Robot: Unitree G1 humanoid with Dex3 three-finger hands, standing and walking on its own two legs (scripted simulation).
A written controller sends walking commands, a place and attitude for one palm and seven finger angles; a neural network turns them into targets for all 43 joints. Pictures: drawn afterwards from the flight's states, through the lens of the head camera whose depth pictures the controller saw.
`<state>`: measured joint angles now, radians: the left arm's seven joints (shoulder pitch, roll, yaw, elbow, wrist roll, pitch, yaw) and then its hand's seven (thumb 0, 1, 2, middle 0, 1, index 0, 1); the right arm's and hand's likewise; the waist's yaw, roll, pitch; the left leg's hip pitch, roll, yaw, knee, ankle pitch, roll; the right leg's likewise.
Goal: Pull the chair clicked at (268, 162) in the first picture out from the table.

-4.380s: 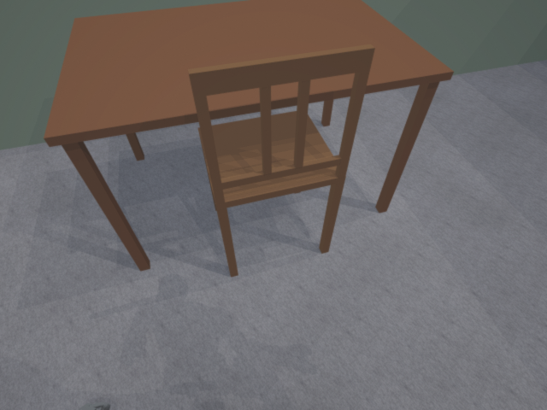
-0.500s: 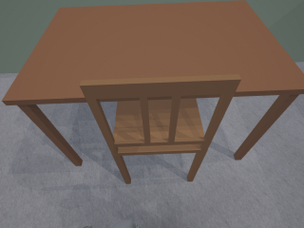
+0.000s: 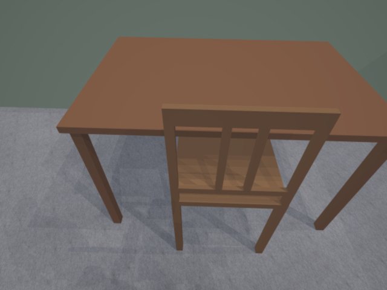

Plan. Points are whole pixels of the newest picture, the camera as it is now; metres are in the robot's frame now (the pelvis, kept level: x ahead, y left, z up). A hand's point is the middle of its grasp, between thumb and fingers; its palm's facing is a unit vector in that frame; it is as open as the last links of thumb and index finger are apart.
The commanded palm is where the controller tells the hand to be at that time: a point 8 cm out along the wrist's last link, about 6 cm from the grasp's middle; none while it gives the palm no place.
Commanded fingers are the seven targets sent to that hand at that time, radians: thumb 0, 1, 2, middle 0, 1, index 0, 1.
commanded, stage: come to a stop and stand still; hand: left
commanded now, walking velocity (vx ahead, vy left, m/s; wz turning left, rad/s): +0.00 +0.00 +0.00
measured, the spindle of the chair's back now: (222, 160) +0.50 -0.05 -0.06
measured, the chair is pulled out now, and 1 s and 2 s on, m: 0.00 0.00 0.00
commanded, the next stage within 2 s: look again from close up in 0.62 s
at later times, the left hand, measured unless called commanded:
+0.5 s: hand out of the picture +0.00 +0.23 -0.16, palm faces +0.00 -0.98 -0.20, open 7.3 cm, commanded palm none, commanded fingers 0.00 0.90 0.90 -0.20 -0.30 -0.20 -0.30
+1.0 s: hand out of the picture -0.07 +0.20 -0.16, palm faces +0.04 -0.99 -0.15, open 7.4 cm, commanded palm none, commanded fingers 0.00 0.90 0.90 -0.20 -0.30 -0.20 -0.30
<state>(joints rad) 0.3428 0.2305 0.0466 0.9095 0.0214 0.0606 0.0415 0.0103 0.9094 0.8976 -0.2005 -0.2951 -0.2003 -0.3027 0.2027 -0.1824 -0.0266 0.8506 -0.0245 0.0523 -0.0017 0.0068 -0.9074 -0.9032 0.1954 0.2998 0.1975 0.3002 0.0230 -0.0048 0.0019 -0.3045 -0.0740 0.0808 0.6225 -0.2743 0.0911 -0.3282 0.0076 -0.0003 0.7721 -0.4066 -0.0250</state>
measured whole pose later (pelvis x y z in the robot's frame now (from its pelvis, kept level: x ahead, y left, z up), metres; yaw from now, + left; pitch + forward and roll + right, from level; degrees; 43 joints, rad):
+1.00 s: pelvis -0.02 +0.05 +0.02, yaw -1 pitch +0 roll -1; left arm 0.44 0.10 0.00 1.07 0.02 0.01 0.04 0.01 0.91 0.90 -0.20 -0.30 -0.20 -0.30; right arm 0.29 -0.17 -0.02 1.07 0.00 0.01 -0.02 0.01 -0.91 -0.90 0.19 0.30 0.20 0.30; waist 0.01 0.00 -0.02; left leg -0.26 -0.10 0.11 0.34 -0.11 0.12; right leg -0.19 0.00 0.01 0.45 -0.26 0.00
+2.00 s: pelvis +0.03 +0.01 +0.02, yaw -1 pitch +0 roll +0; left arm 0.34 0.11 -0.02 1.11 0.01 -0.02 0.05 0.01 0.91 0.90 -0.20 -0.29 -0.20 -0.30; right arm 0.29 -0.14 0.02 1.14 0.00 -0.03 -0.04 0.01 -0.92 -0.90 0.19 0.30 0.20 0.30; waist 0.00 -0.02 0.00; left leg -0.18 -0.08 0.09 0.37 -0.19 0.09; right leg -0.07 0.03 0.00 0.38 -0.30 -0.04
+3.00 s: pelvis +0.07 -0.08 +0.01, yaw +2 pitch +0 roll +1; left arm 0.30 0.15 0.03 1.01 0.03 0.05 0.02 0.02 0.93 0.90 -0.20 -0.30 -0.20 -0.30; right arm 0.28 -0.14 -0.02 1.08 -0.02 -0.01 -0.06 0.00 -0.91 -0.90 0.20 0.30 0.20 0.30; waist -0.01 -0.04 0.06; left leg -0.24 0.03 0.05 0.55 -0.31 0.00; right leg -0.35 0.01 0.00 0.89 -0.46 -0.03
